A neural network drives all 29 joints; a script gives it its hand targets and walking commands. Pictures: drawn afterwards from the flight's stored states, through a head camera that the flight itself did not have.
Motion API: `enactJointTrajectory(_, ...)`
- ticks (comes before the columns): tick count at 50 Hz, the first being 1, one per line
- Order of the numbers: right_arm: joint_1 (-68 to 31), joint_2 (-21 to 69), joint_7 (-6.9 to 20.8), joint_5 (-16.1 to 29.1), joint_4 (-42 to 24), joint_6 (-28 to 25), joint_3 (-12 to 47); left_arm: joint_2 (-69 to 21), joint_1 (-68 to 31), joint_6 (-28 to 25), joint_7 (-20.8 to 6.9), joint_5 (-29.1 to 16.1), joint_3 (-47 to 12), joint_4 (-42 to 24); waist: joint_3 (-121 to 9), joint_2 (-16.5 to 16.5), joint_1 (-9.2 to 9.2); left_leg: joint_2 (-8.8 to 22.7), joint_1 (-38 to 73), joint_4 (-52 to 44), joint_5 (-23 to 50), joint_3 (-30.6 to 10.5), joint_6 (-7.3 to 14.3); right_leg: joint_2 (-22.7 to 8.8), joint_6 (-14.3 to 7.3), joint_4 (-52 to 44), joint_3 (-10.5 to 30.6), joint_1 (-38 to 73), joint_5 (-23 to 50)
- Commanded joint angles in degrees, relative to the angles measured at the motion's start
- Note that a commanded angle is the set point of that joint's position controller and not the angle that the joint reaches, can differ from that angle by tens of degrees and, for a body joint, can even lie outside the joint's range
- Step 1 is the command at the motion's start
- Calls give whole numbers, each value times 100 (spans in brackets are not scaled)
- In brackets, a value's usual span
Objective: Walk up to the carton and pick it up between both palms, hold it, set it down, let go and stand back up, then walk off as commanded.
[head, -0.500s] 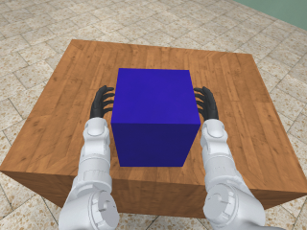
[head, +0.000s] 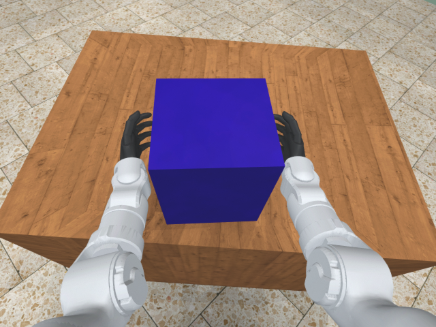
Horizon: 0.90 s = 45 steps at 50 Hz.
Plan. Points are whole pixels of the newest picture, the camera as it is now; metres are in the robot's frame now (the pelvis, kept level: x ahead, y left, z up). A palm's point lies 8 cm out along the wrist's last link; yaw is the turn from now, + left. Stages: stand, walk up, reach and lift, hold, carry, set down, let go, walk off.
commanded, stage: set down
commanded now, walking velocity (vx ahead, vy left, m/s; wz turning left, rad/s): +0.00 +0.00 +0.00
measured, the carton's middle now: (211, 157) +0.45 +0.04 -0.02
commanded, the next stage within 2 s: none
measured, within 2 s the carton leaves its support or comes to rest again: neither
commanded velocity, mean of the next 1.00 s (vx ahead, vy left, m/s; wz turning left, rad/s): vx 0.00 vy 0.00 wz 0.00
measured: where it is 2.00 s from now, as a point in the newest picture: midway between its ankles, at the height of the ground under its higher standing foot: outside the picture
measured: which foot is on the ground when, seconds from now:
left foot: down 0.00-1.00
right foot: down 0.00-1.00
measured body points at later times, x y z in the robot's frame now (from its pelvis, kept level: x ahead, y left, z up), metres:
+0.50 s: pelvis -0.01 +0.01 +0.00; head +0.07 +0.01 +0.44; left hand +0.38 +0.21 -0.01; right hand +0.41 -0.11 +0.02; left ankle +0.00 +0.12 -0.74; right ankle -0.03 -0.10 -0.74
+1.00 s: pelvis -0.03 +0.01 +0.00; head +0.01 +0.01 +0.44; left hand +0.31 +0.20 -0.02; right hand +0.35 -0.13 +0.00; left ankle +0.00 +0.12 -0.74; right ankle -0.03 -0.10 -0.74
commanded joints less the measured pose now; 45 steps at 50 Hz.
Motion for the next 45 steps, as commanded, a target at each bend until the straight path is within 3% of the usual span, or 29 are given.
enactJointTrajectory(1,-2329,-600,-110,517,18,-657,924,716,-2108,-754,9,-342,-937,532,-4634,321,244,45,367,944,2451,475,-229,-13,223,500,54,1512,3059)
enactJointTrajectory(5,-2087,-798,-185,771,300,-1048,1197,786,-1755,-872,-45,-366,-843,753,-4658,371,334,49,639,1074,3227,457,-346,84,197,512,47,1553,3657)
enactJointTrajectory(8,-1977,-931,-214,922,531,-1260,1292,720,-1639,-906,-97,-366,-919,715,-4406,467,276,49,821,1112,3559,451,-418,141,178,513,4,1485,3894)
enactJointTrajectory(14,-1488,-1166,-229,1194,776,-1530,1526,633,-1094,-943,-111,-487,-1049,404,-4127,600,227,75,1354,1130,3787,350,-536,243,93,257,-67,1105,3347)
enactJointTrajectory(18,-1409,-1181,-224,1327,660,-1673,1591,664,-1060,-1126,-75,-572,-1045,-45,-4398,704,306,61,1589,1206,3878,370,-548,278,58,199,-38,888,3022)
enactJointTrajectory(19,-1410,-1188,-233,1368,568,-1675,1664,677,-936,-1140,-77,-585,-1061,-1,-4331,635,343,59,1536,1194,3844,367,-516,246,69,213,-16,1031,3218)
enactJointTrajectory(20,-1199,-1223,-224,1382,518,-1707,1717,657,-867,-1192,-82,-636,-1089,-224,-4380,608,253,47,1532,1149,3704,347,-510,268,82,218,-25,1111,3149)
enactJointTrajectory(24,-1293,-1270,-230,1432,168,-1704,1775,727,-809,-1380,-98,-917,-1257,-307,-4426,334,212,30,1343,1084,3166,341,-438,256,108,256,-22,1144,2885)
enactJointTrajectory(25,-1580,-1343,-235,1390,149,-1661,1659,726,-1098,-1428,-91,-1072,-1410,-234,-4306,371,102,21,1213,1038,2785,324,-418,250,89,215,-72,981,2455)
enactJointTrajectory(28,-1424,-1353,-199,1397,153,-1500,1642,841,-1008,-1483,-50,-1230,-1584,-166,-3905,313,34,49,1211,929,2011,294,-347,231,58,122,-63,674,1440)
enactJointTrajectory(31,-1547,-1452,-156,1441,338,-1304,1678,959,-1185,-1431,40,-1320,-1723,185,-3433,350,72,54,1018,821,1065,307,-334,205,-17,35,-66,452,353)
enactJointTrajectory(34,-1193,-1446,-138,1584,519,-1111,1909,983,-741,-1271,38,-1342,-1680,461,-2688,288,155,36,811,602,349,335,-268,150,-12,0,7,569,-172)
enactJointTrajectory(37,-956,-1454,-113,1747,652,-1035,2089,961,-448,-1153,11,-1300,-1666,651,-2303,298,146,27,798,535,136,278,-275,103,-23,-10,52,727,-370)
enactJointTrajectory(39,-570,-1390,-106,1834,540,-1091,2240,947,-86,-1142,-3,-1276,-1662,423,-2392,229,143,16,985,554,396,282,-275,119,7,-9,43,889,-127)
enactJointTrajectory(45,-704,-1346,-84,1822,-385,-1458,2106,880,-259,-1444,-4,-1525,-1945,-389,-3245,313,-77,-26,1214,738,876,188,-293,180,9,168,18,928,334)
